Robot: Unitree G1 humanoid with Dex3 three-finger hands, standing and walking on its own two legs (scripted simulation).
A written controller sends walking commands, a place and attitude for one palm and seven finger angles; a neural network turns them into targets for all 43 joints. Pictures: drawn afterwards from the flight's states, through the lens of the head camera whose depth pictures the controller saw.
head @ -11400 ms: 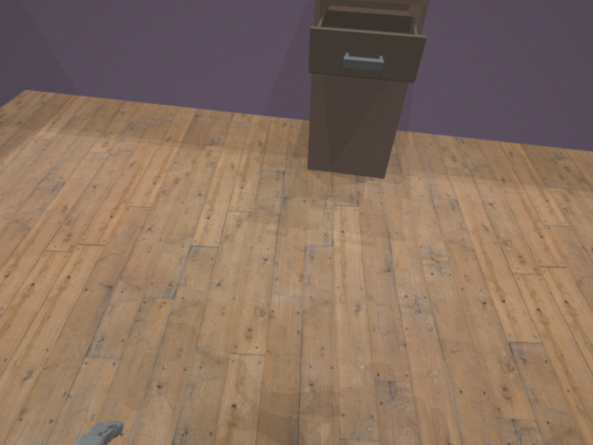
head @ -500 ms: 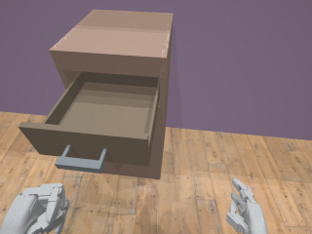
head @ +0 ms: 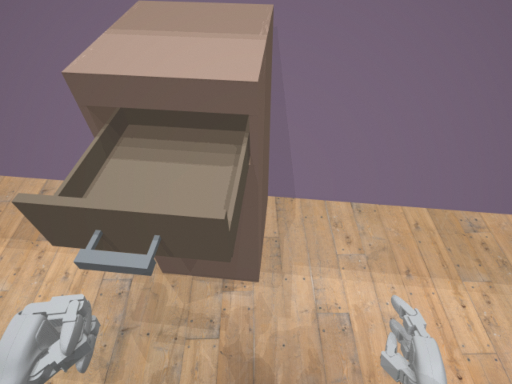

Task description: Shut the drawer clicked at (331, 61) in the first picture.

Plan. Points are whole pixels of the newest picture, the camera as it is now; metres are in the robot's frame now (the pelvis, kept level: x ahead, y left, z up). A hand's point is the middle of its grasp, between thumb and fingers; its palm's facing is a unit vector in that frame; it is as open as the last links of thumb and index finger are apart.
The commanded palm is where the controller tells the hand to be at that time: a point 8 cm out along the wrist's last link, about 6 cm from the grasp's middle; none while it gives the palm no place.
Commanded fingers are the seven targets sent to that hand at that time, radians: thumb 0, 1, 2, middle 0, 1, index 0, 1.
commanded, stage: bring the fist close to the handle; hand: left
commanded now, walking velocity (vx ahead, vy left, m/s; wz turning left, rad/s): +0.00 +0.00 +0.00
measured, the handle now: (121, 250) +0.32 +0.27 +0.01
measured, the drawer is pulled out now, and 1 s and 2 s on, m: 0.28 0.28 0.23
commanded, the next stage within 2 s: push the drawer shut in 1.14 s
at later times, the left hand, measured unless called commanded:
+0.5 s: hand (109, 322) +0.19 +0.23 +0.03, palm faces +0.00 -1.00 -0.05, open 3.2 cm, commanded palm +0.16 +0.29 +0.03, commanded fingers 0.00 0.90 0.90 -1.40 -1.60 -1.40 -1.60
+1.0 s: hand (129, 307) +0.22 +0.22 +0.01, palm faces -0.02 -1.00 -0.06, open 3.2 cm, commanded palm +0.19 +0.28 +0.01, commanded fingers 0.00 0.90 0.90 -1.40 -1.60 -1.40 -1.60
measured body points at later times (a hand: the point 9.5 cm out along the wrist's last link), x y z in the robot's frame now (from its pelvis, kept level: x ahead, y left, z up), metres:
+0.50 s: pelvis -0.01 +0.03 -0.02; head +0.05 +0.03 +0.42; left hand +0.19 +0.29 +0.03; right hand +0.18 -0.21 -0.09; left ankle -0.01 +0.13 -0.70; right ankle +0.03 -0.08 -0.70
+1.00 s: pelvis +0.00 +0.04 -0.04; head +0.08 +0.04 +0.40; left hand +0.22 +0.27 +0.01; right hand +0.17 -0.20 -0.12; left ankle -0.01 +0.13 -0.70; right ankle +0.03 -0.08 -0.70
